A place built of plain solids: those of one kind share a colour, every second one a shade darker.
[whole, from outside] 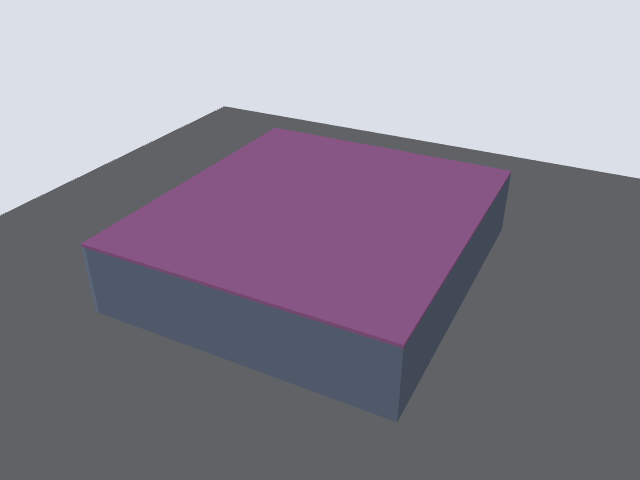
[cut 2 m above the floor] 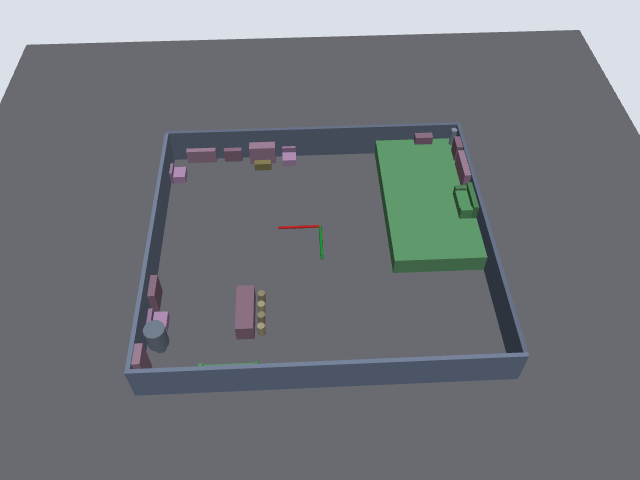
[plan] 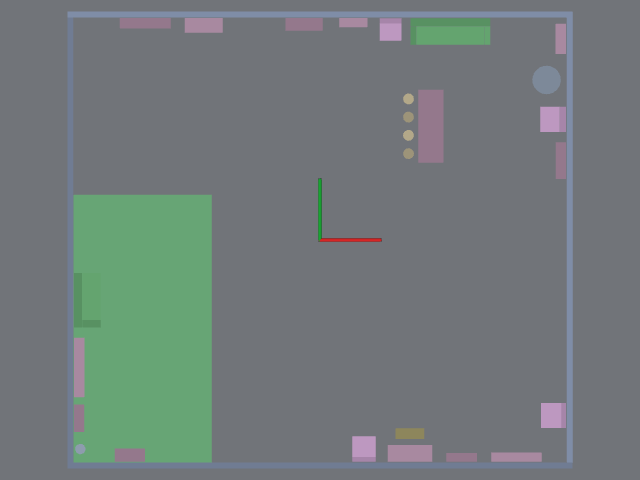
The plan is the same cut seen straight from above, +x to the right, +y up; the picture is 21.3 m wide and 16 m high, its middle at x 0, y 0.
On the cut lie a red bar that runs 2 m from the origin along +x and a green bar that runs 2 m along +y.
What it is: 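A loft; one open main floor with 2 platforms, their free sides bare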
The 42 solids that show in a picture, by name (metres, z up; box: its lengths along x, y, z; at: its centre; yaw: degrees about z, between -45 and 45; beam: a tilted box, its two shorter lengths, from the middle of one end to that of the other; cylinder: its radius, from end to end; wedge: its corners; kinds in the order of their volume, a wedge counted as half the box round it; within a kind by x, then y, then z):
{
 "wall_1": {"box": [0.2, 14.83, 3.63], "at": [-8.32, 0.0, 1.76]},
 "wall_2": {"box": [16.84, 0.2, 3.63], "at": [0.0, -7.52, 1.76]},
 "wall_3": {"box": [16.84, 0.2, 3.63], "at": [0.0, 7.52, 1.76]},
 "wall_4": {"box": [0.2, 14.83, 3.63], "at": [8.32, 0.0, 1.76]},
 "floor_1": {"box": [4.61, 8.93, 1.04], "at": [-5.92, -2.95, 0.47]},
 "roof_1": {"box": [16.84, 15.23, 0.16], "at": [0.0, 0.0, 3.66]},
 "case_1": {"box": [0.35, 0.93, 2.22], "at": [-8.03, -5.94, 2.1]},
 "case_2": {"box": [0.35, 1.99, 1.97], "at": [-8.02, -4.25, 1.97]},
 "case_3": {"box": [1.01, 0.45, 0.5], "at": [-6.33, -7.17, 1.24]},
 "case_4": {"box": [1.7, 0.35, 1.4], "at": [-5.83, 7.22, 0.65]},
 "case_5": {"box": [1.27, 0.49, 0.84], "at": [-3.87, 7.15, 0.37]},
 "case_6": {"box": [1.24, 0.42, 0.54], "at": [-0.53, 7.19, 0.22]},
 "case_7": {"box": [0.94, 0.31, 0.86], "at": [1.11, 7.25, 0.38]},
 "case_8": {"box": [1.49, 0.56, 1.22], "at": [3.0, -7.12, 0.56]},
 "case_9": {"box": [0.85, 2.43, 0.96], "at": [3.69, 3.79, 0.43]},
 "case_10": {"box": [1.03, 0.3, 0.86], "at": [4.72, -7.25, 0.38]},
 "case_11": {"box": [1.68, 0.31, 0.91], "at": [6.55, -7.24, 0.4]},
 "case_12": {"box": [0.34, 1.23, 1.33], "at": [8.03, 2.64, 0.62]},
 "case_13": {"box": [0.35, 1.01, 2.3], "at": [8.03, 6.7, 1.1]},
 "sofa_1": {"box": [0.27, 1.82, 0.82], "at": [-8.06, -2.01, 1.4]},
 "sofa_2": {"box": [0.62, 0.26, 0.63], "at": [-7.62, -2.79, 1.31]},
 "sofa_3": {"box": [0.62, 1.31, 0.49], "at": [-7.62, -2.01, 1.24]},
 "sofa_4": {"box": [0.62, 0.26, 0.63], "at": [-7.62, -1.23, 1.31]},
 "sofa_5": {"box": [0.19, 0.62, 0.67], "at": [3.11, 6.82, 0.28]},
 "sofa_6": {"box": [2.28, 0.62, 0.52], "at": [4.35, 6.82, 0.21]},
 "sofa_7": {"box": [2.66, 0.27, 0.84], "at": [4.35, 7.26, 0.37]},
 "sofa_8": {"box": [0.19, 0.62, 0.67], "at": [5.58, 6.82, 0.28]},
 "chair_1": {"box": [0.79, 0.16, 0.84], "at": [1.47, -7.32, 0.37]},
 "chair_2": {"box": [0.79, 0.69, 0.51], "at": [1.47, -6.89, 0.21]},
 "chair_3": {"box": [0.73, 0.58, 0.54], "at": [2.36, 6.93, 0.22]},
 "chair_4": {"box": [0.73, 0.18, 0.81], "at": [2.36, 7.31, 0.36]},
 "chair_5": {"box": [0.65, 0.84, 0.52], "at": [7.67, 4.02, 0.21]},
 "chair_6": {"box": [0.68, 0.83, 0.54], "at": [7.7, -5.85, 0.22]},
 "chair_7": {"box": [0.21, 0.84, 0.83], "at": [8.1, 4.02, 0.37]},
 "chair_8": {"box": [0.16, 0.83, 0.84], "at": [8.12, -5.85, 0.37]},
 "bush_1": {"cylinder": 0.17, "from": [-7.99, -6.97, 1.54], "to": [-7.99, -6.97, 2.55]},
 "bush_2": {"cylinder": 0.47, "from": [7.55, 5.33, 0.58], "to": [7.55, 5.33, 1.7]},
 "stool_1": {"cylinder": 0.18, "from": [2.95, 2.88, 0.0], "to": [2.95, 2.88, 0.63]},
 "stool_2": {"cylinder": 0.18, "from": [2.95, 3.49, 0.0], "to": [2.95, 3.49, 0.63]},
 "stool_3": {"cylinder": 0.18, "from": [2.95, 4.1, 0.0], "to": [2.95, 4.1, 0.63]},
 "stool_4": {"cylinder": 0.18, "from": [2.95, 4.7, 0.0], "to": [2.95, 4.7, 0.63]},
 "bench_1": {"box": [0.96, 0.36, 0.53], "at": [3.0, -6.45, 0.21]}
}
